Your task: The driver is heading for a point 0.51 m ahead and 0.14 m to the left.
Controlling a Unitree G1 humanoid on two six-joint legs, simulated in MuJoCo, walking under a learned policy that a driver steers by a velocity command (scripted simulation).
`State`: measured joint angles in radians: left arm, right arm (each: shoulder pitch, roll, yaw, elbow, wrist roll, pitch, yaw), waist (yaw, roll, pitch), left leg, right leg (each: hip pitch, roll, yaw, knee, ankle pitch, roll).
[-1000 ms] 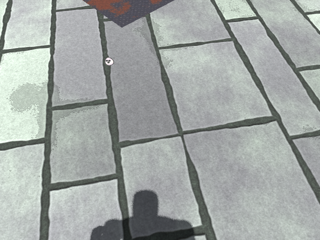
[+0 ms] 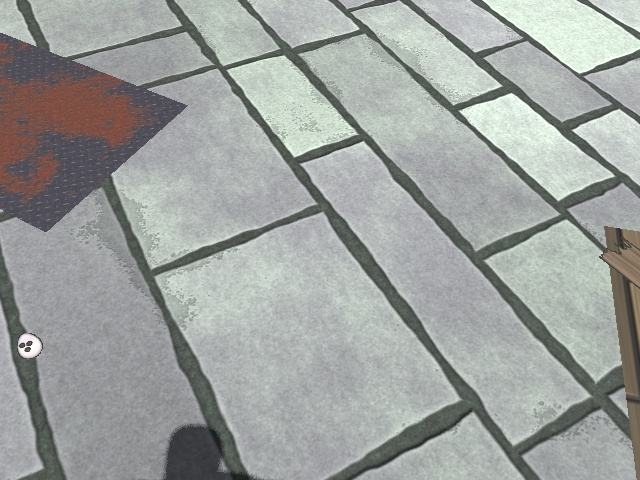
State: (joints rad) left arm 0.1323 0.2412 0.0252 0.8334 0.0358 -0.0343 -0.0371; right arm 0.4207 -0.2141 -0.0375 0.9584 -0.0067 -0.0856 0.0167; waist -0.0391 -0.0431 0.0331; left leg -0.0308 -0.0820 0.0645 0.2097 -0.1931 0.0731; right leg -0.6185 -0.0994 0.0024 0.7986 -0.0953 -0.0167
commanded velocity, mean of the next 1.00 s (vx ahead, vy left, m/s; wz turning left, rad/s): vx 0.41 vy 0.00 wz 0.30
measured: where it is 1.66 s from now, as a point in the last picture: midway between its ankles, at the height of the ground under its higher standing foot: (311, 469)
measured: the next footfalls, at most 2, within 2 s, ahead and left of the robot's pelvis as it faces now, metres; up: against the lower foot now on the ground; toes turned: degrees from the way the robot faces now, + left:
right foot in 0.18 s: +0.26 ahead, -0.12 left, +0.00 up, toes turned -2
left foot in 0.72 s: +0.50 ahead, +0.11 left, +0.00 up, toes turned +23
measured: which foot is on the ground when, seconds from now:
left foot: down 0.00-0.20, up 0.22-0.70, down 0.72-1.00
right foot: up 0.00-0.16, down 0.18-0.74, up 0.76-1.00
